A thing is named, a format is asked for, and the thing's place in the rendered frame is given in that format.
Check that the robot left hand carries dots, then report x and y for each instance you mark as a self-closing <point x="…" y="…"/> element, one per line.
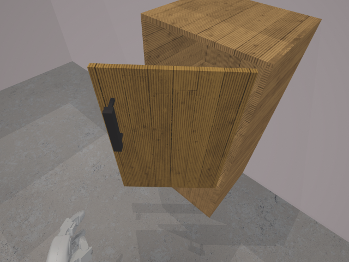
<point x="64" y="248"/>

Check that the handle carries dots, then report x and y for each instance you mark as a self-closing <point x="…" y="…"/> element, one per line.
<point x="112" y="126"/>

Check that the cupboard door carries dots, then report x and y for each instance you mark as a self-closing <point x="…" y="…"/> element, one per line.
<point x="178" y="122"/>

